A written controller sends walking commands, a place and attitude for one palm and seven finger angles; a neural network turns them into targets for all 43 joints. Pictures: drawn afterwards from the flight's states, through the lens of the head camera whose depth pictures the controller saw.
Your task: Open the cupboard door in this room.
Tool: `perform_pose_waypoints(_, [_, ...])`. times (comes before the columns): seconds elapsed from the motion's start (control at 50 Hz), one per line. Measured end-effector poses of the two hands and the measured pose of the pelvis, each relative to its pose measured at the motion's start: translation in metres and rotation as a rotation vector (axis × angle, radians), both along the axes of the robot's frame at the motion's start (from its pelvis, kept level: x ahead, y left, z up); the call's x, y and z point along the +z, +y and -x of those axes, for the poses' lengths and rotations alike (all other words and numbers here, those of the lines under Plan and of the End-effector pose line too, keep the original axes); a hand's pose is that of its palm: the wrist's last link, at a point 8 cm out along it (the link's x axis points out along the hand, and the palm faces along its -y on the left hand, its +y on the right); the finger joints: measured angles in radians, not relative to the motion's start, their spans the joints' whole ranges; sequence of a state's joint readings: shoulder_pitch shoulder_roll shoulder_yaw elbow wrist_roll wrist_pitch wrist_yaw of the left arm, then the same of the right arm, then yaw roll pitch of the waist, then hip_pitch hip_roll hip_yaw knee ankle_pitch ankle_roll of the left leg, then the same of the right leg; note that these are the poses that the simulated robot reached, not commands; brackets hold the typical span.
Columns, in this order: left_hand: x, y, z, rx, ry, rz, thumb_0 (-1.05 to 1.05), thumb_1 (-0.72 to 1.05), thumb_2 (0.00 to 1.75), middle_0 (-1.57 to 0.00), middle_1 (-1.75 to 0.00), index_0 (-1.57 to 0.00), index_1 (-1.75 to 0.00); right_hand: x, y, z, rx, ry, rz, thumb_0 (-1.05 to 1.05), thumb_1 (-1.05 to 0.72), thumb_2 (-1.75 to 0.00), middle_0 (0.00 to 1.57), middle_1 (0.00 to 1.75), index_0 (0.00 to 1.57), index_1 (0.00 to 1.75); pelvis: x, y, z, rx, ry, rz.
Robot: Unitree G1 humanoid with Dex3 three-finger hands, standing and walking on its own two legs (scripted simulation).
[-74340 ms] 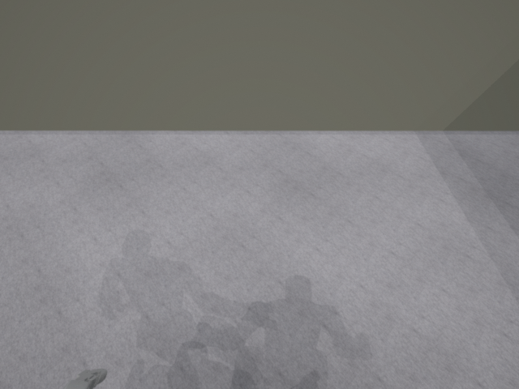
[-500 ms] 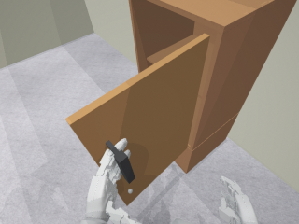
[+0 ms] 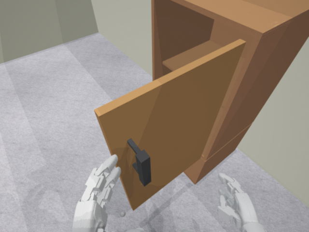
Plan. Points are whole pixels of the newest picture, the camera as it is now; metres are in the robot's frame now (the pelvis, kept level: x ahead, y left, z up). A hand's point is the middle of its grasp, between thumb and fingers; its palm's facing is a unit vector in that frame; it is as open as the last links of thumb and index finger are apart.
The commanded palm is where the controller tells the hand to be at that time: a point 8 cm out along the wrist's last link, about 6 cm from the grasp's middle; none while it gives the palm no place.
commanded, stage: slide the hand sideways off the handle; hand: left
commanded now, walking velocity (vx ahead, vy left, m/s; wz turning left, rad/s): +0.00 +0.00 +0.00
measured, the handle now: (139, 163) +0.27 +0.06 +0.08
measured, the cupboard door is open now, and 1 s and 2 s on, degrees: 89 89 89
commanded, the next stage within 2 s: draw the hand back to the body in 0.36 s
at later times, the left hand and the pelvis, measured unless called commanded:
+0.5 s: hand (105, 229) +0.13 +0.10 +0.10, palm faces +0.08 -0.99 +0.08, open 14.7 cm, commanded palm +0.08 +0.14 +0.09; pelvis -0.01 +0.01 -0.01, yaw +1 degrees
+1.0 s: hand (72, 213) +0.14 +0.15 +0.14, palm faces +0.04 -0.99 -0.13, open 16.0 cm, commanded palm +0.10 +0.21 +0.16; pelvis +0.00 -0.01 +0.02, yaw +0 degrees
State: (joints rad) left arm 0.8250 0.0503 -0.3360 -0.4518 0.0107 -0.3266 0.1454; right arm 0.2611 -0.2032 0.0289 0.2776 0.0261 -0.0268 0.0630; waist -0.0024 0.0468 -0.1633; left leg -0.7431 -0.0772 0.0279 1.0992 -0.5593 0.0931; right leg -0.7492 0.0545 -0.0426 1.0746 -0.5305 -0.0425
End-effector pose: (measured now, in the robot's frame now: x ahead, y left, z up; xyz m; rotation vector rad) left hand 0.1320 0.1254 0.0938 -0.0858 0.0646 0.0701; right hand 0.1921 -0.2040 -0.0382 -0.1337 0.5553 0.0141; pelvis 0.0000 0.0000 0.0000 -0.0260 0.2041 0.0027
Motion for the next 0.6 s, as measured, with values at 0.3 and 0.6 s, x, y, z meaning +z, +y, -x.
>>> perform_pose_waypoints(0.3, [-0.002, 0.016, 0.021, 0.002, 0.013, -0.002, -0.01, -0.18, 0.45, -0.15, -0.30, -0.16, -0.31, -0.018, 0.005, 0.006, -0.009, 0.049, 0.026, 0.02, -0.91, -0.90, 0.20, 0.30, 0.20, 0.30, -0.013, 0.007, 0.013, 0.013, 0.028, 0.010])
perform_pose_waypoints(0.6, [0.012, 0.030, 0.022, -0.028, -0.023, -0.062, 0.00, -0.25, 0.42, -0.15, -0.30, -0.15, -0.30, -0.013, -0.005, 0.019, -0.073, 0.045, 0.029, 0.02, -0.91, -0.90, 0.20, 0.30, 0.20, 0.30, -0.008, 0.003, 0.012, 0.009, 0.008, 0.018])
